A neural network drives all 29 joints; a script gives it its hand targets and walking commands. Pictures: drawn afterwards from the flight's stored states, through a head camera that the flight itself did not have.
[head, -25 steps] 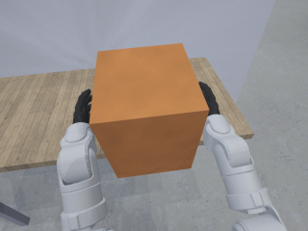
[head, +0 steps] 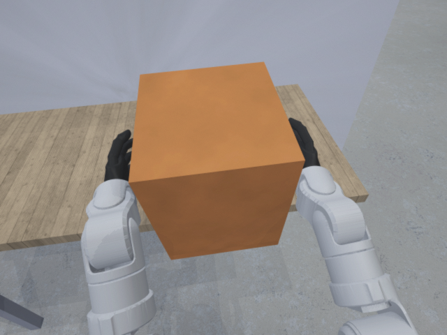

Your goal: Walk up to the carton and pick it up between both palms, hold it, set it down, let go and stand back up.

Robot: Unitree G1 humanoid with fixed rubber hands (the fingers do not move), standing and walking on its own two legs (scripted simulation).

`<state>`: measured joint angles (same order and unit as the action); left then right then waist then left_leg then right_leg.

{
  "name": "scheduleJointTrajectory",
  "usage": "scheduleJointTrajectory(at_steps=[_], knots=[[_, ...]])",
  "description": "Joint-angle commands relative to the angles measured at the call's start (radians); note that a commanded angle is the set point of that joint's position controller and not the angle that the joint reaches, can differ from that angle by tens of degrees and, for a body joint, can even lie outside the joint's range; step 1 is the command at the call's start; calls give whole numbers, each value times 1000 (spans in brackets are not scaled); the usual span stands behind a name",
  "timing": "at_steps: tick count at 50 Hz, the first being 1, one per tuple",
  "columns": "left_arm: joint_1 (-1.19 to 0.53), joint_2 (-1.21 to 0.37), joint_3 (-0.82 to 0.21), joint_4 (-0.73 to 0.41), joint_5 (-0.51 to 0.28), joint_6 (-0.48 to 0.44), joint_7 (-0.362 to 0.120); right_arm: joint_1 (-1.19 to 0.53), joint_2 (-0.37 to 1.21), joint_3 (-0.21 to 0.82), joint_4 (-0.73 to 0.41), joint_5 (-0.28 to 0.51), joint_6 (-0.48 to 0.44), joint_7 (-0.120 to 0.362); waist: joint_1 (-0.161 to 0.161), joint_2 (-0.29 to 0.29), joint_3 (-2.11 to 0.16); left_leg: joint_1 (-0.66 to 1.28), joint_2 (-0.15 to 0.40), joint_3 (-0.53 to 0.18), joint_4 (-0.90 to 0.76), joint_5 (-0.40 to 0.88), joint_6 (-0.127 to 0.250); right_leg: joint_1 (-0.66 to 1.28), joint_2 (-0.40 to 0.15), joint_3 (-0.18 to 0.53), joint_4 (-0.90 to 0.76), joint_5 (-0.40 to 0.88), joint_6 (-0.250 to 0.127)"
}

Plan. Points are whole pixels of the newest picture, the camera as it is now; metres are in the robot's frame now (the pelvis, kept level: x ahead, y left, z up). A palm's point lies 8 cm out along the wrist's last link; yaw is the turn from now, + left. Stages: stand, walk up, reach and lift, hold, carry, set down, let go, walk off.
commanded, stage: hold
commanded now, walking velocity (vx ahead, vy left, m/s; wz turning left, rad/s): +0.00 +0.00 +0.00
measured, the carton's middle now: (214, 166) +0.37 -0.01 +0.14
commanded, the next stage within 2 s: none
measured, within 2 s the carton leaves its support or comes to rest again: neither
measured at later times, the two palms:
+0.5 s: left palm (120, 181) +0.34 +0.14 +0.17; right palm (302, 164) +0.35 -0.15 +0.15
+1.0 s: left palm (120, 181) +0.34 +0.14 +0.17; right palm (304, 165) +0.34 -0.15 +0.15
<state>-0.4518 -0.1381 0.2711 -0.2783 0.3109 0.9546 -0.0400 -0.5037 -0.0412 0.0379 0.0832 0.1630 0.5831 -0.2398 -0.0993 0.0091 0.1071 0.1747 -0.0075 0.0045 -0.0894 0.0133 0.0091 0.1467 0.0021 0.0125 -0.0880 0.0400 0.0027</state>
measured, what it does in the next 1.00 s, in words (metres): stands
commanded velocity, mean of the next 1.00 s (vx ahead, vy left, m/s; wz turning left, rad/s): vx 0.00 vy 0.00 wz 0.00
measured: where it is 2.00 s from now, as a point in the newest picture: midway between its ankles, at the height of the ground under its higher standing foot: outside the picture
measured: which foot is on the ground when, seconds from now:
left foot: down 0.00-1.00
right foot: down 0.00-1.00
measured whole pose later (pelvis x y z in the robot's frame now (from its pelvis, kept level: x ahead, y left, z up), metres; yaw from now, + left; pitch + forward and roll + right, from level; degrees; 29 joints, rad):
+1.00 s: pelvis +0.00 +0.00 +0.00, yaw +0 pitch -5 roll +0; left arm -0.45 -0.14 0.27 -0.27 0.31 0.95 -0.04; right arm -0.50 -0.04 0.03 0.10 0.15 0.57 -0.23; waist -0.10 0.01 0.10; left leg 0.17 -0.01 0.01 -0.09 0.01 0.01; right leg 0.14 0.00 0.01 -0.09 0.04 0.00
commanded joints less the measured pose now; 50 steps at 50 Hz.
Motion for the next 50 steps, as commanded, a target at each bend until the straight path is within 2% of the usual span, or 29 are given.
scheduleJointTrajectory(at_steps=[1, 3, 4, 5, 7, 8, 11, 13, 15, 16, 19, 20, 23, 25, 26, 27, 28, 30, 31, 36, 39, 42, 44, 45, 46, 47, 48, 49, 50], knots=[[-580, -289, -426, -130, -198, -67, -154, -594, 342, 294, -241, 78, -75, 103, -1, 0, -480, 48, 10, 13, 4, 252, -10, 167, 26, -4, 72, 191, 58], [-561, -295, -430, -141, -202, -70, -153, -594, 351, 323, -274, 88, -78, 103, 7, -9, -514, 58, 3, 17, 15, 301, -12, 197, 18, -8, 80, 257, 62], [-569, -289, -436, -141, -200, -68, -152, -596, 349, 320, -277, 90, -79, 102, 1, 17, -498, 61, 4, 14, 11, 309, -18, 198, 22, -7, 78, 266, 61], [-559, -300, -434, -141, -201, -69, -151, -616, 351, 323, -296, 87, -84, 103, 8, 7, -530, 74, 5, 13, 14, 319, -13, 192, 22, -5, 76, 263, 64], [-567, -291, -443, -143, -202, -70, -150, -589, 346, 310, -259, 84, -78, 103, -5, 8, -502, 82, 2, 11, 23, 325, -27, 175, 23, -13, 74, 252, 61], [-572, -300, -449, -148, -205, -74, -148, -604, 345, 323, -287, 83, -84, 103, -3, 8, -533, 91, 2, 11, 21, 327, -20, 172, 25, -10, 76, 257, 64], [-581, -283, -422, -114, -198, -79, -150, -609, 353, 314, -262, 77, -80, 105, 16, -19, -491, 44, 2, 17, 13, 265, -6, 168, 21, -6, 81, 222, 65], [-589, -292, -418, -89, -191, -83, -151, -604, 351, 299, -231, 68, -83, 106, 5, 13, -472, 25, 1, 19, 3, 222, -6, 172, 22, -12, 78, 189, 65], [-580, -298, -418, -108, -191, -85, -149, -615, 360, 329, -257, 78, -88, 107, 13, -1, -515, 53, 0, 21, 5, 262, -5, 185, 23, -17, 78, 223, 65], [-581, -288, -431, -127, -197, -85, -147, -613, 357, 333, -252, 83, -87, 105, 7, -9, -523, 62, 3, 13, 9, 296, -10, 194, 22, -12, 85, 256, 62], [-563, -295, -423, -119, -196, -78, -148, -602, 358, 326, -260, 84, -82, 100, 10, -2, -510, 48, 0, 12, 14, 331, -13, 220, 20, -2, 83, 292, 60], [-586, -289, -438, -132, -202, -78, -147, -623, 359, 324, -268, 83, -84, 101, 1, -4, -525, 54, 2, 14, 10, 316, -14, 210, 18, -4, 82, 272, 62], [-562, -280, -407, -108, -189, -73, -151, -605, 353, 314, -237, 74, -80, 105, 17, -16, -475, 34, 3, 11, 8, 283, -11, 191, 17, -2, 78, 249, 59], [-542, -293, -431, -129, -205, -71, -153, -601, 366, 345, -291, 99, -81, 98, 12, -16, -501, 48, -1, 12, 13, 338, -15, 229, 16, 0, 83, 322, 67], [-538, -296, -427, -139, -202, -66, -154, -592, 358, 338, -274, 96, -75, 94, 4, -11, -509, 61, 1, 10, 10, 341, -17, 238, 16, 5, 87, 331, 68], [-544, -285, -435, -157, -210, -65, -156, -601, 363, 356, -299, 108, -76, 92, 19, -21, -531, 51, -5, 14, 14, 346, -13, 255, 16, -1, 96, 348, 66], [-567, -282, -447, -168, -210, -65, -155, -607, 367, 359, -293, 107, -75, 93, 6, -17, -522, 52, -6, 11, 12, 340, -16, 246, 17, -3, 96, 340, 66], [-582, -281, -442, -148, -207, -68, -155, -616, 360, 333, -281, 94, -75, 97, 6, -16, -522, 49, 2, 8, 4, 300, -14, 222, 18, -9, 95, 282, 68], [-583, -276, -440, -145, -209, -71, -154, -607, 365, 320, -273, 89, -77, 97, 0, 6, -500, 38, 1, 11, 9, 283, -17, 204, 17, -7, 92, 251, 62], [-577, -282, -438, -112, -191, -75, -157, -584, 338, 281, -234, 65, -81, 98, -6, 39, -462, 54, 7, 9, 11, 240, -22, 148, 18, -12, 66, 170, 51], [-586, -298, -445, -140, -208, -79, -146, -611, 350, 308, -271, 78, -85, 106, -3, 9, -520, 89, 5, 7, 26, 319, -24, 154, 28, -25, 80, 229, 57], [-587, -296, -439, -129, -201, -76, -144, -609, 358, 313, -267, 77, -82, 107, -3, 5, -536, 77, 0, 8, 23, 317, -16, 176, 26, -16, 79, 246, 56], [-558, -291, -423, -107, -195, -69, -148, -594, 337, 301, -253, 71, -76, 108, -5, 0, -484, 80, 6, 3, 21, 312, -25, 168, 26, -15, 71, 232, 52], [-553, -290, -420, -114, -195, -68, -152, -580, 337, 305, -239, 65, -77, 109, -4, -18, -481, 83, 4, 7, 24, 328, -24, 168, 28, -18, 68, 252, 62], [-554, -288, -430, -119, -194, -66, -154, -578, 337, 295, -240, 66, -78, 110, -11, -16, -484, 82, 7, 6, 19, 329, -27, 166, 25, -15, 66, 247, 59], [-564, -295, -420, -117, -195, -66, -154, -597, 334, 302, -254, 68, -82, 110, 2, -1, -488, 75, 3, 8, 24, 329, -25, 167, 24, -15, 73, 252, 56], [-553, -295, -440, -140, -197, -68, -152, -595, 350, 321, -269, 80, -83, 108, 6, -9, -511, 87, 1, 7, 20, 337, -22, 181, 20, -12, 70, 272, 56], [-554, -301, -444, -150, -200, -67, -150, -597, 352, 332, -290, 94, -83, 108, 11, 18, -515, 81, 4, 10, 24, 350, -19, 177, 18, -3, 75, 281, 56], [-553, -309, -446, -157, -202, -66, -146, -619, 359, 340, -305, 97, -85, 109, 15, 10, -546, 84, 3, 10, 29, 369, -22, 197, 17, -5, 81, 304, 56]])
